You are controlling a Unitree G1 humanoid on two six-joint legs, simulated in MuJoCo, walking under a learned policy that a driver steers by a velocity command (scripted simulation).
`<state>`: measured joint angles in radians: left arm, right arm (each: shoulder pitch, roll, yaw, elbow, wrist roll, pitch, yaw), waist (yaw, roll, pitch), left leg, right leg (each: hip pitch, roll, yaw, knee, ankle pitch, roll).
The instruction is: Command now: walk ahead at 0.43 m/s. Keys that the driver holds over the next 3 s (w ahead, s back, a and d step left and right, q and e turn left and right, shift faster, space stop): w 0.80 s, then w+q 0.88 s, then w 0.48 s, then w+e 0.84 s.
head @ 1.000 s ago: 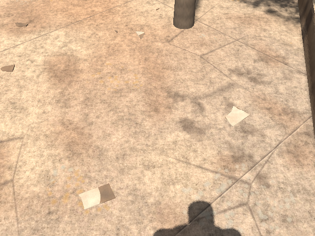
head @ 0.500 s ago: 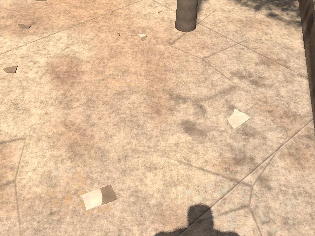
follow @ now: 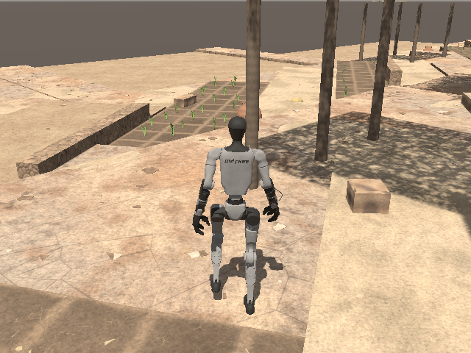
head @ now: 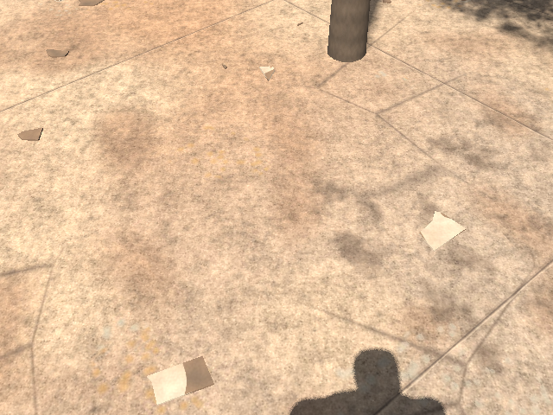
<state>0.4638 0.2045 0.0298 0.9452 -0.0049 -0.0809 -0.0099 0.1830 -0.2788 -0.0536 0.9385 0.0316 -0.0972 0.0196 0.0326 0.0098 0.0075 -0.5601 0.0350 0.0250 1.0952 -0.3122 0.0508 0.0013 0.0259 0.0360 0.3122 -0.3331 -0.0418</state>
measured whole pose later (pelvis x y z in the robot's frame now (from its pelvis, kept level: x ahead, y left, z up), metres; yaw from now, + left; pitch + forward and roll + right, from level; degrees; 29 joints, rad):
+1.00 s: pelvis +0.54 -0.03 +0.00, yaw +4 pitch +0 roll -1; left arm 0.23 0.24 0.04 0.90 0.01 -0.12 -0.03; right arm 0.27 -0.30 -0.05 0.91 0.04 -0.06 -0.01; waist 0.01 0.05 0.04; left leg -0.54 0.08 -0.08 1.11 -0.26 0.03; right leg -0.17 0.05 -0.12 0.32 -0.15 -0.06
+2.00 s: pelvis +1.09 +0.13 -0.01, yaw +32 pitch +1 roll -1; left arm 0.20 0.27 0.05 0.79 0.00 -0.11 -0.03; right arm 0.32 -0.28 -0.05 0.76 0.02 -0.05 -0.01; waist 0.00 0.03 0.02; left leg -0.42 -0.02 -0.08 1.16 -0.38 0.04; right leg -0.30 0.06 -0.02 0.44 -0.16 -0.04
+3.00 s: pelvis +1.55 +0.34 -0.01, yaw +7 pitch +1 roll +1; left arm 0.21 0.30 0.07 0.69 -0.02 -0.04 -0.04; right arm 0.21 -0.30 -0.06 0.79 0.01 -0.11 0.00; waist 0.00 0.01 0.06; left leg -0.40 0.06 -0.02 1.19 -0.40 -0.01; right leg -0.38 0.07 -0.01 0.54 -0.18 -0.08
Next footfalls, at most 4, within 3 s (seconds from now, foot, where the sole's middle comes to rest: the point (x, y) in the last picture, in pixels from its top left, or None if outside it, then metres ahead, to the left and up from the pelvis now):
0.22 left None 0.30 0.12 -0.78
0.78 right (353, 375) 0.60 -0.11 -0.78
1.36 left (254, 282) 0.87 0.15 -0.78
1.86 right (278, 192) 1.21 0.09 -0.78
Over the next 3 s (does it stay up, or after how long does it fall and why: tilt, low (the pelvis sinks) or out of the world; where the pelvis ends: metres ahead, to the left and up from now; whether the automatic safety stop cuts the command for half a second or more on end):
stays up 1.55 0.34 -0.01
